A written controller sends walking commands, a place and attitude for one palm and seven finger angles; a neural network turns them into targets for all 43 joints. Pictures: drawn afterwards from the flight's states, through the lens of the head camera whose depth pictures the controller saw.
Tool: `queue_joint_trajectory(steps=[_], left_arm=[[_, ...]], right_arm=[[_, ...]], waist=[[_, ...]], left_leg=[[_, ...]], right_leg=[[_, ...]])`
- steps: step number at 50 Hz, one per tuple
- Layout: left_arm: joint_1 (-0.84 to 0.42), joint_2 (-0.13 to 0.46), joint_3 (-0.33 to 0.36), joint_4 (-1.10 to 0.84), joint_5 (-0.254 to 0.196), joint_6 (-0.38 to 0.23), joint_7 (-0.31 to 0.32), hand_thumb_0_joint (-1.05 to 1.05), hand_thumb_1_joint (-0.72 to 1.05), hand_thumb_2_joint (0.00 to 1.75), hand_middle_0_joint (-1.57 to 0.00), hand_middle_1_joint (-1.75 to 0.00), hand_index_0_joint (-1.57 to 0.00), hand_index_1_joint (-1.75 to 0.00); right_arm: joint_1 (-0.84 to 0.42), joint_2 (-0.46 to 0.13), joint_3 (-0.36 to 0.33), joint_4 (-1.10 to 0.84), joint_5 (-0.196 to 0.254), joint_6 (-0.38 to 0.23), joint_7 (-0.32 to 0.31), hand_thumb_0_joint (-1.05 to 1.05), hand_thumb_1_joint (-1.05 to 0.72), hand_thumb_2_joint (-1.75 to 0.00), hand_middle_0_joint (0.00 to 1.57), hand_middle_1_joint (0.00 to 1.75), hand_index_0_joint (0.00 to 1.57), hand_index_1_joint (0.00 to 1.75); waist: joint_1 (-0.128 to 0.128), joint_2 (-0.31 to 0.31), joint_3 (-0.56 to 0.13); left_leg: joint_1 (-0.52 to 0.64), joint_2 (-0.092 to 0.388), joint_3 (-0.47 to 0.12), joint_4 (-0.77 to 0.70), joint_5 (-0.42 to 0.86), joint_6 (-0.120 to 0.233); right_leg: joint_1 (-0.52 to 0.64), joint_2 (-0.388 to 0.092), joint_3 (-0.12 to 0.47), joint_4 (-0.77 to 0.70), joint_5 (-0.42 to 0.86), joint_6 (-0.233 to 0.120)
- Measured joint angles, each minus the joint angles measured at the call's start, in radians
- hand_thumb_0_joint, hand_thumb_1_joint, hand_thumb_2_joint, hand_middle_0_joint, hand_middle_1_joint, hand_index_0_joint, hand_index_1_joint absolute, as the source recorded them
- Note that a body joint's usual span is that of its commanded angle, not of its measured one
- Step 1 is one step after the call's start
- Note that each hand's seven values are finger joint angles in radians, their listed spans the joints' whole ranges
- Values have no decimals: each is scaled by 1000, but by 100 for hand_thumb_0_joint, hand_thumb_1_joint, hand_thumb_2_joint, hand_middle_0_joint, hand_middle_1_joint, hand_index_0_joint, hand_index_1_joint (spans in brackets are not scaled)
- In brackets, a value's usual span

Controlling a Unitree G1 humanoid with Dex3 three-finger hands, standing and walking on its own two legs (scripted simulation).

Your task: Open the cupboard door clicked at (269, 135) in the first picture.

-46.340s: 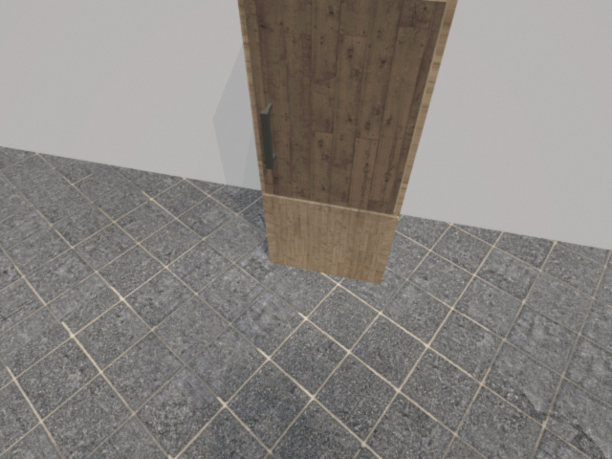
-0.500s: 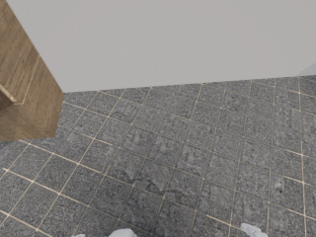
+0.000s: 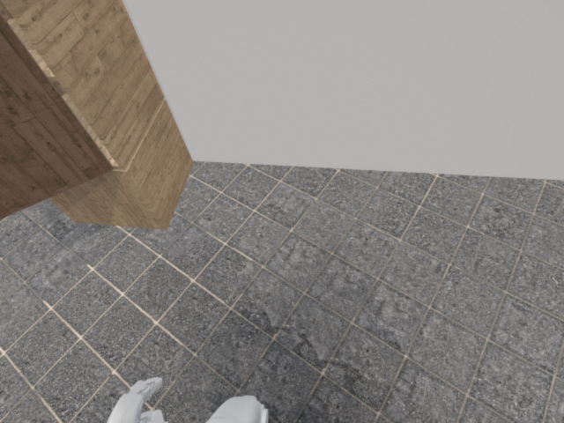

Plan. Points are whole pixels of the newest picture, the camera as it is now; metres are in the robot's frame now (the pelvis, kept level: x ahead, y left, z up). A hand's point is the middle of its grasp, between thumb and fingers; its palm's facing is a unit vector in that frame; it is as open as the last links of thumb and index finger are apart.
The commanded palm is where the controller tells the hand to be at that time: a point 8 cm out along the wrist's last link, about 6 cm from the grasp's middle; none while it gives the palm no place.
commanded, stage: turn to face it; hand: left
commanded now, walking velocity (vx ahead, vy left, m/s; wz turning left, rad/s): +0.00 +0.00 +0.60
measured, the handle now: out of the picture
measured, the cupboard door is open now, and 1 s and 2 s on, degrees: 39 39 39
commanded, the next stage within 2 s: take the last steps up to it in 0.84 s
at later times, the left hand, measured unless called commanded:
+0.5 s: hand out of the picture +0.02 +0.24 -0.17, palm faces +0.32 -0.91 -0.28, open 7.3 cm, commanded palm none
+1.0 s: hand out of the picture +0.01 +0.14 -0.15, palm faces +0.48 -0.84 -0.25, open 7.3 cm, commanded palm none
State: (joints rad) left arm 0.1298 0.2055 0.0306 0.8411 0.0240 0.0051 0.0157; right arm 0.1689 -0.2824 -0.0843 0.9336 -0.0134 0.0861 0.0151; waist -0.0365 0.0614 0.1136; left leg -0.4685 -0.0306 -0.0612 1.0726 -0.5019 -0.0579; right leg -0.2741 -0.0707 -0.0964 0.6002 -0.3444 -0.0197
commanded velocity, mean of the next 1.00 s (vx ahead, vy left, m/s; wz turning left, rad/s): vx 0.02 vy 0.01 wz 0.41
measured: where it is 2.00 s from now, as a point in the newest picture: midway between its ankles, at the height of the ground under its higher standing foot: (261, 398)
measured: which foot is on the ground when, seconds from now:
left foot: up 0.00-0.32, down 0.34-0.70, up 0.72-1.00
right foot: down 0.00-0.34, up 0.36-0.68, down 0.70-1.00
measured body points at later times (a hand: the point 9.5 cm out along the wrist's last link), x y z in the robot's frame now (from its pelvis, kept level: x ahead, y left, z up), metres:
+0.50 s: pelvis +0.02 +0.00 +0.00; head +0.07 +0.03 +0.44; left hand +0.00 +0.28 -0.15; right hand +0.21 -0.21 -0.13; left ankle -0.01 +0.11 -0.73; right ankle +0.03 -0.14 -0.66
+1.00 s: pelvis +0.06 -0.05 +0.01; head +0.11 -0.05 +0.46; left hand -0.01 +0.18 -0.13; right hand +0.24 -0.24 -0.15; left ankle -0.04 +0.06 -0.68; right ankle +0.08 -0.14 -0.73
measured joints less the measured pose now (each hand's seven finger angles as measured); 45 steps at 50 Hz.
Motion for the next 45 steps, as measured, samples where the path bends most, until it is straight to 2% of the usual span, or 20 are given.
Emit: queue_joint_trajectory(steps=[2,5,9,13,15,16,17,19,21,23,26,30,32,34,35,37,38,41,43,45], left_arm=[[22,-14,-3,6,-1,5,3,0,91,90,-20,-30,-20,-30],[44,-25,-6,14,0,4,3,0,91,90,-20,-30,-20,-30],[68,-29,-6,22,2,-3,1,0,91,90,-20,-30,-20,-30],[90,-13,4,35,7,-3,-1,0,91,90,-20,-30,-20,-30],[103,2,12,45,6,0,-2,0,91,90,-20,-30,-20,-31],[113,11,16,49,2,2,-4,0,91,90,-20,-30,-20,-31],[123,19,21,53,-2,8,-6,0,91,90,-20,-30,-20,-31],[105,46,28,72,-5,35,-4,0,91,90,-20,-30,-20,-30],[81,63,36,80,-4,54,0,0,91,90,-20,-30,-20,-30],[57,69,40,78,-4,58,-1,1,91,90,-20,-30,-20,-30],[33,70,40,61,-3,53,-8,1,91,90,-20,-30,-20,-30],[14,63,34,45,-4,46,-12,0,91,90,-20,-30,-20,-30],[8,57,30,40,-6,41,-13,0,91,90,-20,-30,-20,-30],[10,51,26,34,-7,30,-14,0,91,90,-20,-30,-20,-30],[17,48,24,29,-6,19,-15,0,91,90,-20,-30,-20,-30],[22,23,15,35,2,1,-11,0,91,90,-20,-30,-20,-30],[29,10,7,38,4,-3,-9,0,91,90,-20,-30,-20,-30],[60,-22,-4,47,3,-1,-4,0,91,90,-20,-30,-20,-30],[79,-35,-7,57,2,0,-1,0,91,90,-20,-30,-20,-30],[93,-44,-8,67,3,-2,0,0,91,90,-20,-30,-20,-30]], right_arm=[[-6,-4,-2,-1,-1,5,8,1,-91,-90,20,30,20,30],[-18,0,0,-7,0,8,16,1,-91,-90,20,30,20,30],[-41,8,9,-12,1,9,21,1,-91,-90,19,30,20,30],[-75,18,20,-23,3,1,22,1,-91,-90,19,30,20,30],[-88,23,25,-37,2,-8,22,1,-91,-90,19,30,20,30],[-91,24,28,-46,1,-16,23,1,-91,-90,19,30,20,30],[-92,21,29,-57,-2,-27,24,1,-91,-90,19,30,20,30],[-96,34,31,-66,-4,-45,16,0,-91,-90,20,30,20,30],[-86,44,41,-70,-6,-53,5,0,-91,-90,20,30,20,30],[-73,48,48,-66,-7,-51,-6,0,-91,-90,20,30,20,30],[-54,51,54,-49,-8,-44,-12,0,-91,-90,20,30,20,30],[-30,56,54,-30,-10,-38,-9,0,-91,-90,20,30,20,30],[-19,56,51,-24,-12,-32,-7,0,-91,-90,20,30,20,30],[-9,56,47,-18,-9,-25,-6,0,-91,-90,20,30,20,30],[-1,54,44,-16,-6,-23,-5,0,-91,-90,20,30,20,30],[-7,40,31,-4,0,-13,-6,0,-91,-90,20,30,20,30],[-7,33,25,0,0,-8,-6,1,-91,-90,20,30,20,30],[-9,22,15,15,-1,1,-3,1,-91,-90,20,30,20,30],[-9,23,14,21,-1,2,1,1,-91,-90,20,30,20,30],[-10,29,15,26,1,1,3,1,-91,-90,20,30,20,30]], waist=[[-5,-10,-4],[-6,-33,-2],[13,-57,8],[38,-81,18],[46,-94,18],[47,-98,13],[46,-97,3],[49,-121,9],[51,-125,13],[52,-115,11],[53,-95,7],[44,-69,-5],[35,-55,-10],[30,-45,-17],[31,-44,-24],[28,-17,-15],[23,-9,-12],[20,-9,-14],[18,-19,-19],[18,-33,-22]], left_leg=[[-27,17,39,86,39,-11],[-20,40,72,47,71,-25],[27,55,100,-117,70,-29],[89,54,134,-285,65,-13],[131,46,152,-387,110,0],[161,40,159,-456,171,10],[175,37,151,-496,219,43],[152,19,138,-450,195,79],[155,16,116,-453,185,84],[167,18,90,-487,204,75],[187,23,60,-537,235,67],[196,30,26,-563,250,50],[189,33,8,-551,244,37],[171,33,-8,-518,227,20],[155,30,-14,-487,210,12],[103,22,-24,-331,63,15],[71,11,-22,-227,16,18],[6,5,16,10,23,12],[-2,15,36,50,56,3],[14,25,50,11,69,-4]], right_leg=[[29,-14,-23,-41,14,-1],[62,-32,-62,-89,29,-4],[86,-48,-118,-104,24,-5],[87,-67,-170,-61,-12,4],[79,-81,-194,-15,-42,14],[67,-90,-203,24,-65,21],[37,-97,-200,90,-88,34],[-48,-92,-102,284,-193,72],[-122,-64,-27,427,-212,92],[-176,-46,19,497,-169,103],[-213,-35,61,490,-108,110],[-184,-21,75,347,-90,110],[-140,-6,69,239,-84,107],[-75,13,56,100,-17,104],[-38,16,49,24,10,85],[-34,24,29,36,0,27],[-25,19,17,35,-2,10],[15,5,-4,-18,19,-5],[38,-1,-16,-59,36,-7],[57,-7,-31,-92,49,-8]])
